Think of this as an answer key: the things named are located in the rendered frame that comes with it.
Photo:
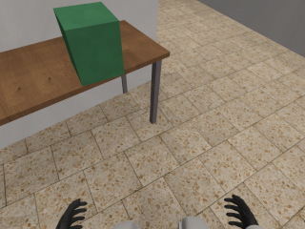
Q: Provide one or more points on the robot right thigh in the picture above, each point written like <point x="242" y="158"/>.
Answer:
<point x="191" y="222"/>

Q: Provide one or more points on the table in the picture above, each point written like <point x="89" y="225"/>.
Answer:
<point x="38" y="75"/>

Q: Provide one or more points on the left robot hand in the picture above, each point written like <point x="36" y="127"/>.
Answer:
<point x="67" y="219"/>

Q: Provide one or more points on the carton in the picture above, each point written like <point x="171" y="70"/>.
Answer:
<point x="93" y="40"/>

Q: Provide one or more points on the right robot hand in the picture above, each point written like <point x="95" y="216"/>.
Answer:
<point x="245" y="215"/>

